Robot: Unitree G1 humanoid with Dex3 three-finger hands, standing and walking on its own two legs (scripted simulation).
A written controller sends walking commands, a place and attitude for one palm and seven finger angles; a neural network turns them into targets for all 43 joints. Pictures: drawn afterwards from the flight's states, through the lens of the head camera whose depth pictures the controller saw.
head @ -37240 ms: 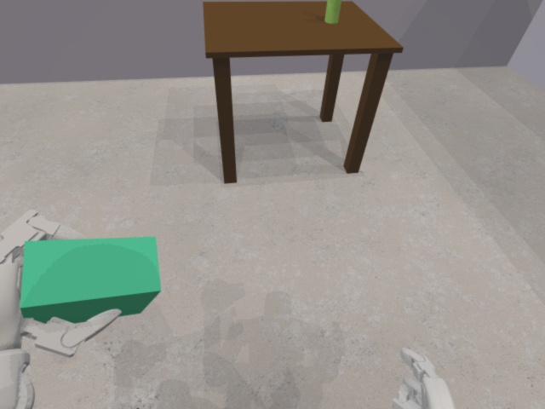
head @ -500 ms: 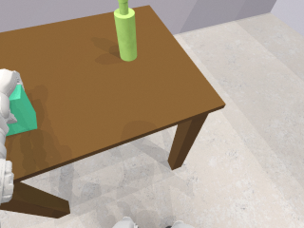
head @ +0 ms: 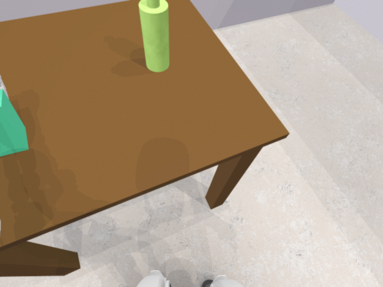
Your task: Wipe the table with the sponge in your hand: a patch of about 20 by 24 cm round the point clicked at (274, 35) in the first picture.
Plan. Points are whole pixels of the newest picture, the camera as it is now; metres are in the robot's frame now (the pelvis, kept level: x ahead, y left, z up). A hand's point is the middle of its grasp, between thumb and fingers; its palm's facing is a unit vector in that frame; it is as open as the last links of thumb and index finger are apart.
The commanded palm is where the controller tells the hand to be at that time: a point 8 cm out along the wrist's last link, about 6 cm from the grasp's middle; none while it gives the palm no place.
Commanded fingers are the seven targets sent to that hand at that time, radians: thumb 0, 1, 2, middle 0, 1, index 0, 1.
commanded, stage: slide across to the middle lane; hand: left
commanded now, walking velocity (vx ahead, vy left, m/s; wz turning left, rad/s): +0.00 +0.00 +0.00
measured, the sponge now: out of the picture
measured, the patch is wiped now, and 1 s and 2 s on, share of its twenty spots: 0.20 0.25 0.60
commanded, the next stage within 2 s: wipe back along the middle lane in 0.64 s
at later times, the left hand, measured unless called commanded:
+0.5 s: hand (2, 99) +0.46 +0.37 +0.08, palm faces -0.17 +0.03 -0.99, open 10.3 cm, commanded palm +0.46 +0.34 +0.14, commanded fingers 0.00 0.10 1.30 -1.20 -1.60 -1.20 -1.60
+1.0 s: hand (30, 98) +0.47 +0.32 +0.08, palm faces -0.14 +0.02 -0.99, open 10.3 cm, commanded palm +0.44 +0.31 +0.12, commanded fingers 0.00 0.10 1.30 -1.20 -1.60 -1.20 -1.60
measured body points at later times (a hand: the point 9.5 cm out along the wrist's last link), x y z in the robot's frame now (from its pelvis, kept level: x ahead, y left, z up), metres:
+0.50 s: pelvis +0.02 +0.00 +0.01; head +0.10 +0.02 +0.45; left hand +0.46 +0.36 +0.14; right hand +0.05 -0.27 -0.11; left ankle +0.00 +0.08 -0.71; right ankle -0.01 -0.13 -0.71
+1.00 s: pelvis +0.03 -0.01 +0.02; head +0.10 -0.01 +0.46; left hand +0.47 +0.31 +0.13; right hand +0.04 -0.29 -0.11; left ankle +0.00 +0.08 -0.71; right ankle -0.01 -0.13 -0.71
